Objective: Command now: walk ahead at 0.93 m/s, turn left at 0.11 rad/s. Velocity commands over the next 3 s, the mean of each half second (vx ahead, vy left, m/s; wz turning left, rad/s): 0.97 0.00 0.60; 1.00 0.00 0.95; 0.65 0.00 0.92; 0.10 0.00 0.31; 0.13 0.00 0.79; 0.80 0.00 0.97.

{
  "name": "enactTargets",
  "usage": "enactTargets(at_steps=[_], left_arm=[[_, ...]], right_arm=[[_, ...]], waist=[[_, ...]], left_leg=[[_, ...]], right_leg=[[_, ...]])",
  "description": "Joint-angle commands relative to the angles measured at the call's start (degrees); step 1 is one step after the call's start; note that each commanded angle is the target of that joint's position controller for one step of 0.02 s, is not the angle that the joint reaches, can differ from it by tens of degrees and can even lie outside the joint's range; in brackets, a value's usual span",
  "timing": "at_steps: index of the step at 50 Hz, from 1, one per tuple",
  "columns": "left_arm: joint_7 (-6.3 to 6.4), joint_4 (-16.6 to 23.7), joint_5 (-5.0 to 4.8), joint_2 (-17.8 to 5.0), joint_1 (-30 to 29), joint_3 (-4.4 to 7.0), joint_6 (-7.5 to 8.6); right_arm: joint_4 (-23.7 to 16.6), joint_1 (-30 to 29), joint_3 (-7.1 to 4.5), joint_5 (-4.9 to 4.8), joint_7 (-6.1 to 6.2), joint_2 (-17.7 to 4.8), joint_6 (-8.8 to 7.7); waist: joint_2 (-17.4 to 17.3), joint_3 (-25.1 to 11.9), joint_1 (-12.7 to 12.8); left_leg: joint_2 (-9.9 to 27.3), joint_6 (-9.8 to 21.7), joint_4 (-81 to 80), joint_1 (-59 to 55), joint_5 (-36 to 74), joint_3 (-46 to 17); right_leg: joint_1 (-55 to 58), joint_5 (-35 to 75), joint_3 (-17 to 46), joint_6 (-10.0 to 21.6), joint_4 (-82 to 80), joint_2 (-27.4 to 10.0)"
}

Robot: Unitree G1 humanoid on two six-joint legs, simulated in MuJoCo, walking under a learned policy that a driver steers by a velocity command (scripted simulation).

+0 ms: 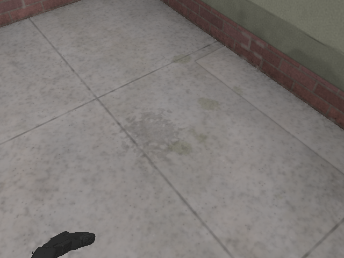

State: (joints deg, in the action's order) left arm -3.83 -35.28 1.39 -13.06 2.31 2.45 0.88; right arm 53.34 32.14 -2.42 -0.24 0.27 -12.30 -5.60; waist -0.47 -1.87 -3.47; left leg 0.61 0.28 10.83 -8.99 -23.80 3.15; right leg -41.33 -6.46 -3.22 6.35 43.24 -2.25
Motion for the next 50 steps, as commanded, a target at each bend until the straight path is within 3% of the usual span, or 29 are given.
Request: enactTargets(at_steps=[1, 2, 3, 4, 5, 6, 8, 11, 15, 20, 22, 24, 25, 26, 27, 28, 29, 31, 33, 36, 40, 42, 44, 45, 46, 47, 48, 49, 50], left_arm=[[1.33, 1.59, 0.39, -4.39, 3.76, 1.57, 0.99], [2.11, -1.91, 0.15, -6.28, 14.7, 2.44, 1.42], [3.12, -5.7, 1.19, -8.95, 26.43, 3.47, 2.06], [4.25, -7.02, 2.89, -14.58, 30.17, 4.43, 3.08], [3.86, -6.45, 2.67, -15.04, 26.31, 4.13, 3.58], [3.97, -6.9, 2.33, -12.38, 21.07, 3.62, 3.76], [3.73, -8.67, 2.04, -6.71, 18.13, 2.35, 4.68], [4.0, -11.91, 0.46, -2.52, 19.59, 1.11, 6.1], [3.57, -13.69, -0.18, -3.68, 19.55, 1.04, 7.55], [5.33, -14.09, -0.79, -8.34, 21.86, 1.25, 7.5], [6.74, -12.78, -0.27, -12.54, 19.87, 2.36, 6.03], [6.93, -9.88, 0.43, -15.49, 12.59, 3.55, 3.78], [5.54, -10.06, 0.57, -11.7, 11.33, 3.06, 3.51], [4.83, -5.68, 1.86, -2.06, 13.06, 0.4, 4.61], [4.34, 0.21, -0.04, -2.38, 16.7, -0.53, 5.97], [4.41, -0.29, 0.73, -6.22, 13.28, -0.47, 7.13], [4.27, -0.41, 0.85, -7.37, 10.76, -0.36, 7.36], [4.39, 0.41, 2.77, -6.16, 8.89, -1.19, 5.48], [4.27, 1.33, 3.11, -5.25, 7.72, -1.83, 3.01], [3.43, 6.13, 1.79, -4.85, -3.65, -2.73, 2.77], [2.97, 7.57, 0.31, -4.38, -8.92, -3.28, 3.1], [3.26, 7.92, 0.12, -5.66, -8.63, -2.92, 3.46], [4.38, 5.33, -0.15, -10.31, 1.04, -0.91, 3.87], [5.22, 2.72, -0.48, -12.95, 12.77, 0.52, 4.17], [6.52, 0.26, 0.48, -16.84, 26.33, 2.33, 4.3], [6.82, -0.57, 3.1, -19.94, 28.72, 2.99, 4.29], [5.96, 0.43, 2.65, -19.86, 21.23, 3.6, 3.93], [5.63, 1.7, 2.12, -12.86, 14.16, 2.48, 3.54], [5.39, 0.76, 1.6, -9.57, 12.58, 1.71, 3.3]], right_arm=[[-3.27, -4.17, -2.37, 0.06, 0.01, -12.94, -0.76], [-3.5, -6.26, -2.72, 0.25, 0.1, -14.31, -0.57], [-3.3, -7.37, -1.92, 0.64, 0.5, -11.95, -0.25], [-5.79, -5.19, -0.28, 1.18, -0.16, -3.02, -0.77], [-9.24, -4.11, -0.73, -1.77, -0.46, -4.46, -1.71], [-9.77, -8.74, -1.23, -1.56, 0.03, -7.31, -1.27], [-10.05, -13.94, -0.69, 0.8, -0.57, -5.92, -0.18], [-10.32, -13.68, -0.05, 1.69, -2.83, -2.42, 2.96], [-14.39, -23.99, 0.49, 1.53, -3.43, -2.86, 4.77], [-16.09, -29.42, 0.8, 1.12, -5.07, -4.31, 4.0], [-13.1, -18.69, -0.39, 0.65, -4.22, -7.95, 4.08], [-6.1, 5.01, -3.57, 0.64, -2.67, -13.71, 4.41], [-5.34, 3.66, -5.03, -0.13, -1.33, -15.56, 4.85], [-6.2, -2.62, -5.32, 0.47, -1.11, -18.37, 5.47], [-8.9, -5.73, -5.94, 1.57, -0.78, -21.35, 5.85], [-9.79, -7.08, -5.4, 1.89, -0.47, -16.99, 5.61], [-8.99, -8.43, -4.58, 1.81, -0.31, -13.52, 5.14], [-9.0, -9.91, -3.86, 0.99, -0.12, -12.41, 3.15], [-9.0, -10.84, -3.19, 0.51, -0.14, -11.98, 1.6], [-9.32, -9.76, -3.45, 0.38, -0.32, -12.68, 0.68], [-8.49, -5.47, -4.48, -0.34, -1.05, -14.43, 0.99], [-8.9, -6.48, -4.84, -0.11, -0.66, -15.03, 1.18], [-9.61, -8.62, -5.44, 0.43, -0.52, -17.75, 1.02], [-10.51, -12.34, -5.71, 0.73, -0.82, -19.35, 0.73], [-12.17, -14.86, -4.57, 1.05, -1.03, -15.04, -0.02], [-14.59, -12.43, -1.95, -0.12, -0.89, -5.06, -0.12], [-16.59, -8.58, -1.23, -0.97, -0.69, -7.93, 0.47], [-14.84, -13.41, -1.74, 0.72, -0.48, -11.43, 1.63], [-15.03, -16.24, -1.88, 1.7, -1.24, -11.93, 2.3]], waist=[[-6.9, -1.44, 8.03], [-6.15, -6.75, 14.12], [-3.73, -10.75, 19.35], [12.97, -16.54, 15.65], [19.52, -18.19, 11.17], [12.31, -8.87, 8.97], [2.39, 0.58, 7.56], [5.52, 5.6, 3.28], [4.17, 12.2, 1.65], [2.78, 8.49, 1.16], [7.13, 1.02, -5.14], [6.51, -8.8, -16.53], [-1.7, -4.43, -14.02], [-13.79, -0.94, -3.94], [-14.75, -13.55, -0.54], [-2.69, -7.64, -1.11], [4.29, -0.33, 1.2], [7.85, 4.19, 4.79], [7.51, 6.12, 6.67], [4.27, 8.76, 3.19], [-0.85, 4.65, -2.07], [-2.08, 3.67, -1.47], [-2.66, -3.26, 3.44], [-2.49, -8.69, 10.82], [0.57, -15.94, 16.6], [16.14, -19.76, 12.73], [23.95, -21.38, 7.49], [12.98, -11.36, 7.34], [6.11, -5.24, 6.82]], left_leg=[[11.7, 8.53, 10.53, 8.07, 75.7, -1.36], [11.41, 7.85, 23.94, 11.89, 76.61, -1.08], [8.8, 7.69, 41.37, 25.67, 60.98, -1.67], [0.42, 7.79, 63.45, 41.39, 8.15, -3.43], [-3.71, 9.0, 72.2, 50.37, 0.07, -11.52], [0.56, 9.03, 73.78, 54.71, 6.42, -10.79], [5.24, 8.38, 69.86, 53.92, 11.72, -9.35], [7.69, 6.7, 66.37, 52.44, 12.46, -8.8], [5.6, 5.27, 56.84, 54.33, 20.42, -2.46], [-1.14, 9.15, 34.34, 40.21, 30.48, 9.42], [-5.34, 10.59, 33.45, 28.73, 26.28, 10.18], [-6.65, 13.96, 29.88, 4.12, 18.91, 3.8], [-4.2, 16.11, 25.53, 0.5, 14.35, -2.64], [1.9, 19.68, 30.14, -4.15, 29.66, -19.05], [11.04, 29.18, 12.55, -12.9, 7.1, -45.15], [12.87, 26.4, 2.14, -7.14, -5.13, -52.28], [11.47, 23.25, 0.61, 3.19, -5.25, -48.57], [7.26, 21.8, 1.83, 19.06, 6.8, -39.97], [3.23, 21.01, 0.5, 29.5, 10.27, -32.54], [-1.99, 18.43, -1.98, 34.59, 21.01, -25.34], [-2.12, 14.1, 1.8, 22.96, 36.7, -25.06], [-1.3, 12.27, 5.77, 18.55, 42.12, -26.09], [-1.22, 9.52, 18.46, 15.39, 55.96, -26.88], [-2.38, 8.3, 31.4, 18.86, 55.42, -25.89], [-4.35, 7.75, 48.76, 27.43, 43.17, -22.88], [-10.29, 7.02, 65.9, 44.58, -6.51, -16.3], [-7.85, 7.28, 72.49, 52.5, -3.05, -12.81], [-3.31, 7.12, 72.21, 54.34, 4.1, -10.65], [-1.14, 6.54, 69.58, 53.4, 7.61, -8.98]], right_leg=[[21.73, -7.37, -5.43, 3.05, -1.9, 7.74], [34.8, -7.44, -3.68, 3.5, -4.88, 8.03], [51.93, -12.68, 3.77, 2.53, -7.16, 2.91], [63.13, -35.48, 24.69, 1.73, -11.47, -12.94], [60.7, -36.22, 53.57, 1.52, -28.63, -20.54], [54.6, -32.53, 45.43, 2.55, -28.82, -19.34], [40.84, -19.21, 28.28, 2.33, -29.21, -15.67], [33.71, -5.86, 12.57, -0.66, -33.25, -12.24], [30.39, 16.35, -4.84, -4.37, -38.14, -7.41], [39.75, 51.93, -14.32, -6.11, -34.18, -7.21], [44.63, 69.68, -13.31, -6.15, -20.29, -9.4], [36.78, 66.41, -10.51, -4.55, 12.28, -10.11], [25.68, 16.59, -9.83, -4.83, 35.96, -0.57], [3.66, -22.86, -4.47, -6.18, 56.11, 6.78], [-6.92, -21.63, 6.98, -6.02, 59.05, 6.19], [-9.52, -17.03, 8.74, -5.39, 53.55, 2.98], [-7.62, -13.35, 8.89, -5.44, 47.19, 0.52], [-1.15, -14.06, 9.16, -7.29, 40.18, -2.46], [2.86, -15.95, 7.98, -9.42, 31.14, -4.96], [8.2, -1.28, 4.72, -10.5, 11.46, -4.95], [13.01, 12.7, 2.8, -8.51, -4.78, -0.13], [17.31, 11.36, 3.69, -7.62, -11.46, 1.5], [30.35, 3.65, 4.31, -6.64, -12.56, 4.64], [42.63, -0.24, 4.81, -6.03, -12.36, 3.34], [57.54, -14.89, 11.85, -4.5, -9.81, -4.93], [68.72, -32.61, 36.22, -1.96, -17.17, -21.06], [65.45, -41.52, 58.55, 1.79, -28.21, -24.71], [55.93, -45.4, 48.72, 1.62, -29.17, -21.05], [48.25, -35.23, 37.86, 0.94, -28.21, -18.49]])
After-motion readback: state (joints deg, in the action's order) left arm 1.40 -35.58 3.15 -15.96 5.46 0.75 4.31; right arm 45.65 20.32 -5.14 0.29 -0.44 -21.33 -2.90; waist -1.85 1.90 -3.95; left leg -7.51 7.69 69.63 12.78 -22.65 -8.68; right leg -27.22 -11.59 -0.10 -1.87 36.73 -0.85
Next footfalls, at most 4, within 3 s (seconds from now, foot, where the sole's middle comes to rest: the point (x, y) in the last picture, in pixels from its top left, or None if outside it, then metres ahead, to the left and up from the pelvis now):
0.06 right None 0.22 -0.11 -0.76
0.50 left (144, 214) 0.66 0.10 -0.76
0.92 right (128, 127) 1.13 0.18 -0.76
1.34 left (42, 120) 1.20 0.61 -0.76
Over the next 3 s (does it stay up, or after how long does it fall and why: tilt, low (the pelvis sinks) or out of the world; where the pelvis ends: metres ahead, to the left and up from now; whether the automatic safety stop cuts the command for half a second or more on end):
stays up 1.14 0.74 0.00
